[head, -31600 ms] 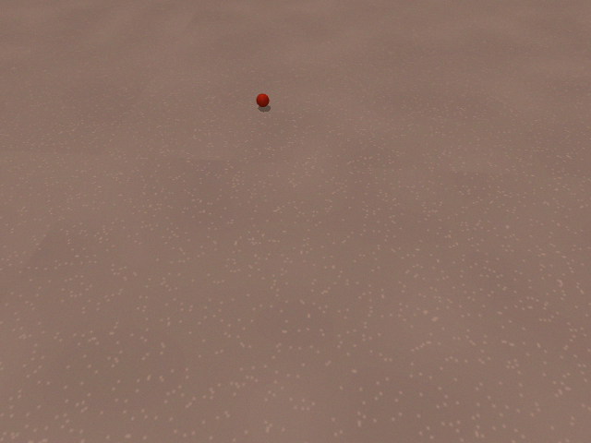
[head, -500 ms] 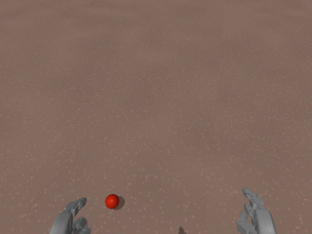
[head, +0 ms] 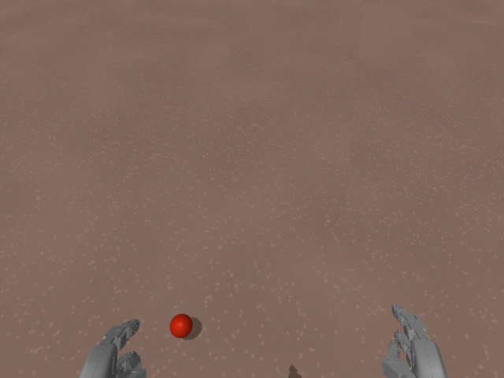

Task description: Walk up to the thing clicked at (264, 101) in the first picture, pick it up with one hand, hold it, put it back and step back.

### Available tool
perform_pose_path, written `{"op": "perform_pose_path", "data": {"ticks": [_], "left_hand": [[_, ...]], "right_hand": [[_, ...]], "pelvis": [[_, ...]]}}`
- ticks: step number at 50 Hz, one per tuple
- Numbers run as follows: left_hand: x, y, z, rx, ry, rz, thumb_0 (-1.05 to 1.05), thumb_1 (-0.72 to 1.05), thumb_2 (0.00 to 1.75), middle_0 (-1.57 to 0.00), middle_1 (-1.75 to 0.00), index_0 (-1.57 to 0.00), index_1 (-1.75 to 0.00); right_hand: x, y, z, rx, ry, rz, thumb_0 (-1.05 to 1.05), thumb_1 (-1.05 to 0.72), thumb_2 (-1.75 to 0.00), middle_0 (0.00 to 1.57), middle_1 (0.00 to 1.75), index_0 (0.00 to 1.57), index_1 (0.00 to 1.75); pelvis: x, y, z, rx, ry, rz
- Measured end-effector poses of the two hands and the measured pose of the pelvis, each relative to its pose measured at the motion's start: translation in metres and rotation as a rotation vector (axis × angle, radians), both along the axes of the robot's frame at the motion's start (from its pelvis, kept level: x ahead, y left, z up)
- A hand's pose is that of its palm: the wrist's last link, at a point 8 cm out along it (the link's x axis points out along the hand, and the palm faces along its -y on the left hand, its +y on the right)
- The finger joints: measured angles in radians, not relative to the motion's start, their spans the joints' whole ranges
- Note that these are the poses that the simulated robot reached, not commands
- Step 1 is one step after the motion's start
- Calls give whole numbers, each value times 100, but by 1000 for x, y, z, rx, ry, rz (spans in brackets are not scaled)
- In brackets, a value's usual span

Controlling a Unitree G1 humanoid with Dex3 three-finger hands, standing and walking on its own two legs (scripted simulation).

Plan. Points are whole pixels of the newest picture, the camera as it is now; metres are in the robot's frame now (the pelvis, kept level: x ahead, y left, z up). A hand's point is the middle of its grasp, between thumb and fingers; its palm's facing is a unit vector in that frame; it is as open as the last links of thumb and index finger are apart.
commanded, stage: home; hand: left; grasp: from above
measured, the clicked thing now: (181, 325) +0.43 +0.26 -0.67
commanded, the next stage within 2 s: stand in 0.44 s
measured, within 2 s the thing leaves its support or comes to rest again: neither
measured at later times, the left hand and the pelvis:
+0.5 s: hand (143, 374) +0.16 +0.18 -0.05, palm faces +0.04 -0.98 -0.19, open 7.4 cm; pelvis +0.00 +0.00 +0.00, yaw +0 degrees
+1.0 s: hand out of the picture +0.07 +0.24 -0.11, palm faces +0.04 -0.95 -0.31, open 7.4 cm; pelvis +0.00 +0.01 +0.05, yaw +0 degrees
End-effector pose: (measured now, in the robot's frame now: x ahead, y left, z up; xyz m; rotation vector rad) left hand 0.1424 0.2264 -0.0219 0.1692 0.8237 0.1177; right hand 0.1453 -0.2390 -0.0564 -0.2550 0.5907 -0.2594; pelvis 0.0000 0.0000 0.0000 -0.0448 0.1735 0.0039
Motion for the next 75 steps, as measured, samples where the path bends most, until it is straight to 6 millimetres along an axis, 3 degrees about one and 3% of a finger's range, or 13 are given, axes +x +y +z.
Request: {"op": "perform_pose_path", "data": {"ticks": [27, 32, 42, 55, 64, 75], "left_hand": [[4, 0, 0, -4, 1, 4, 1, 90, 90, -20, -30, -20, -30], [9, 16, -25, 98, -2, -30, 1, 90, 90, -20, -30, -21, -30], [-40, 50, -44, 141, 201, 45, 1, 90, 90, -20, -30, -21, -30], [-98, 56, -49, 92, 388, 106, 1, 90, 90, -20, -30, -21, -30], [-115, 61, -45, 100, 440, 124, 1, 90, 90, -20, -30, -21, -30], [-118, 62, -39, 119, 456, 129, 1, 90, 90, -20, -30, -21, -30]], "right_hand": [[4, -2, -2, 1, 11, -5, 2, -90, -90, 20, 30, 21, 30], [-4, -8, -19, -44, 279, 142, 1, -90, -90, 20, 30, 21, 30], [-43, -30, -17, 8, 470, 48, 1, -90, -90, 20, 30, 21, 30], [-80, -19, -10, 43, 602, -8, 1, -90, -90, 20, 30, 21, 30], [-87, -18, -8, 56, 628, -19, 1, -90, -90, 20, 30, 21, 30], [-89, -31, -7, 56, 640, -26, 1, -90, -90, 20, 30, 21, 30]], "pelvis": [[5, 0, 0, 0, 10, -1], [-3, -2, 12, 37, -84, -3], [-3, 2, 35, 51, -163, -4], [-4, 11, 56, 42, -225, 3], [-8, 12, 63, 46, -244, 7], [-9, 5, 66, 47, -249, 9]]}}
